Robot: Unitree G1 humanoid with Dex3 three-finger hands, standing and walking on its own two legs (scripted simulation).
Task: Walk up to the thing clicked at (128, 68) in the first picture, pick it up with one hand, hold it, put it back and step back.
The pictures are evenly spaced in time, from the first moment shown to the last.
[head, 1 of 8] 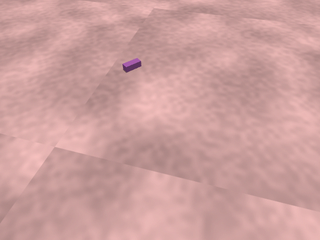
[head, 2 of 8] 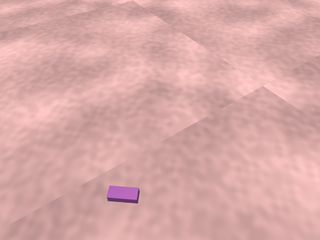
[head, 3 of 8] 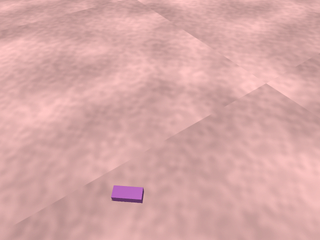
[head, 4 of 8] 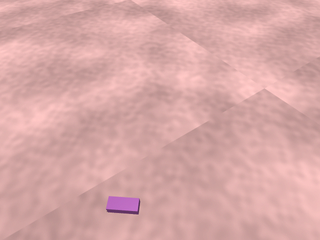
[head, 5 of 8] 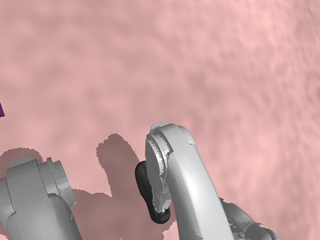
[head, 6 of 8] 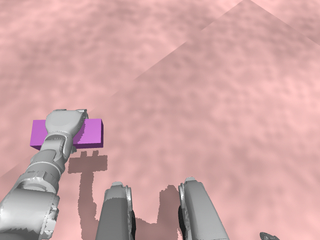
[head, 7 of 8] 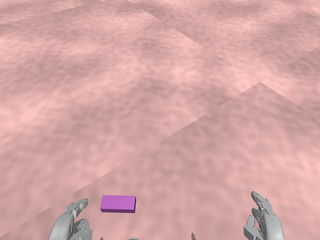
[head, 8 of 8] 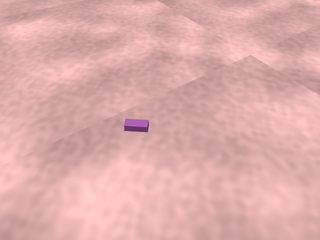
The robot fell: no
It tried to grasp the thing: yes
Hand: left
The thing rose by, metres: 0.68
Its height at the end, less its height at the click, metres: +0.00
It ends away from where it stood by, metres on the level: 0.01
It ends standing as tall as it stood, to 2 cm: yes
